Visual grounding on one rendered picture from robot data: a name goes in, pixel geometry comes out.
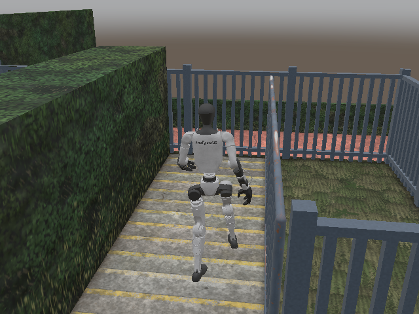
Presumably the left robot upper arm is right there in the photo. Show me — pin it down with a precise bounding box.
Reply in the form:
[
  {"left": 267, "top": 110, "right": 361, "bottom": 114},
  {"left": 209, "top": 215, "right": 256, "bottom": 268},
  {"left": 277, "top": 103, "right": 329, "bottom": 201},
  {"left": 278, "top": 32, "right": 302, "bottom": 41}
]
[{"left": 178, "top": 131, "right": 194, "bottom": 166}]

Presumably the robot right thigh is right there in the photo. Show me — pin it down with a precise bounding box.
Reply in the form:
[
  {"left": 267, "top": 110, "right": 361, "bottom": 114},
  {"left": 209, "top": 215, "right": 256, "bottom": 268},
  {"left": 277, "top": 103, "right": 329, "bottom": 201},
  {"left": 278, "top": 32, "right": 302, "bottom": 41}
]
[{"left": 219, "top": 181, "right": 232, "bottom": 216}]

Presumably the robot left forearm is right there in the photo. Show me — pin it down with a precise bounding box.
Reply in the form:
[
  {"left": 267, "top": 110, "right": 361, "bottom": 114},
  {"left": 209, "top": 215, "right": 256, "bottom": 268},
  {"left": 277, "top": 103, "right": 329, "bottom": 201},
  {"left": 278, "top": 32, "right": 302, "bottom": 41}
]
[{"left": 177, "top": 157, "right": 188, "bottom": 169}]

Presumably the right robot hand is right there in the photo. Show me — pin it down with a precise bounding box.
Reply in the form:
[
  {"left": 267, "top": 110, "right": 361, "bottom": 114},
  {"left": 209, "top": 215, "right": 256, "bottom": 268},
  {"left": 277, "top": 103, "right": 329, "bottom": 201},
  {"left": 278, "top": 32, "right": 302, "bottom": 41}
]
[{"left": 238, "top": 187, "right": 252, "bottom": 205}]

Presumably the robot right forearm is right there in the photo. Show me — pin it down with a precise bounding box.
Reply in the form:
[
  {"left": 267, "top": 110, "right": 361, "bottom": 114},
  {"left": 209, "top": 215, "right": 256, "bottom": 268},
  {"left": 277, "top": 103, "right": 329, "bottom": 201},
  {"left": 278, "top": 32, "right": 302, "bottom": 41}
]
[{"left": 233, "top": 158, "right": 249, "bottom": 190}]

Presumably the robot head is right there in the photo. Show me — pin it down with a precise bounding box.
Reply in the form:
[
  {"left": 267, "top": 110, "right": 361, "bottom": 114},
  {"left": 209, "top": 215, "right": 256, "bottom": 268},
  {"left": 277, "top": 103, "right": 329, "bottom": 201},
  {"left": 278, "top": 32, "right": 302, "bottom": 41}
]
[{"left": 196, "top": 103, "right": 218, "bottom": 135}]

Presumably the right robot upper arm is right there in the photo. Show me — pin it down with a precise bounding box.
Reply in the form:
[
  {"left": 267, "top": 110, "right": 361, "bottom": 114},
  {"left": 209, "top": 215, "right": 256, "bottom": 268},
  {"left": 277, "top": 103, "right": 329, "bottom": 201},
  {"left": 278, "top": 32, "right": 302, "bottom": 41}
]
[{"left": 221, "top": 131, "right": 238, "bottom": 169}]

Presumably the left robot hand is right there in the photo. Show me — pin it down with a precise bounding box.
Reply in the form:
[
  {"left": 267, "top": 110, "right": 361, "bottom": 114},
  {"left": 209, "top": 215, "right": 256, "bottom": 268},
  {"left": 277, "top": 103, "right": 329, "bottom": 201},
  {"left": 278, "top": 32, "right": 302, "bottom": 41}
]
[{"left": 180, "top": 161, "right": 196, "bottom": 171}]

